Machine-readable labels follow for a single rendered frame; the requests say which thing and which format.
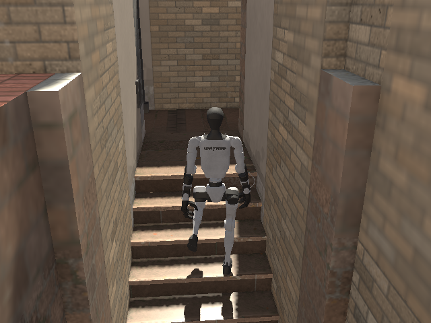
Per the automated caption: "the robot left thigh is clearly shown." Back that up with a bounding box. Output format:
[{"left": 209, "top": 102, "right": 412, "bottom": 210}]
[{"left": 193, "top": 186, "right": 207, "bottom": 208}]

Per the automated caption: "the robot left hand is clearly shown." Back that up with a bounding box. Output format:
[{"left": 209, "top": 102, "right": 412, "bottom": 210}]
[{"left": 181, "top": 200, "right": 198, "bottom": 219}]

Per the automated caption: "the right robot upper arm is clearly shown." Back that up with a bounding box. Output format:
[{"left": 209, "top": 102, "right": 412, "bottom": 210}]
[{"left": 229, "top": 136, "right": 245, "bottom": 173}]

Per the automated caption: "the robot right hand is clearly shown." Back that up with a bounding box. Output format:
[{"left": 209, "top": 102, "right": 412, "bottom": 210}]
[{"left": 239, "top": 191, "right": 251, "bottom": 209}]

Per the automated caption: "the robot left foot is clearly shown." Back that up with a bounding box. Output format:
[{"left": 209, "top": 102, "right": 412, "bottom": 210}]
[{"left": 187, "top": 234, "right": 198, "bottom": 252}]

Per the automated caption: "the left robot upper arm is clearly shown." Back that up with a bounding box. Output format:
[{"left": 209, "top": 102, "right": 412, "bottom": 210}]
[{"left": 186, "top": 136, "right": 201, "bottom": 175}]

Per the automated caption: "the right robot forearm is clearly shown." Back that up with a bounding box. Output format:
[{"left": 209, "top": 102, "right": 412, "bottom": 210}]
[{"left": 238, "top": 164, "right": 251, "bottom": 194}]

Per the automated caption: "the left robot forearm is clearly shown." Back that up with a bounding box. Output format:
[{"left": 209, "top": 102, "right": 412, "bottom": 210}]
[{"left": 181, "top": 165, "right": 193, "bottom": 201}]

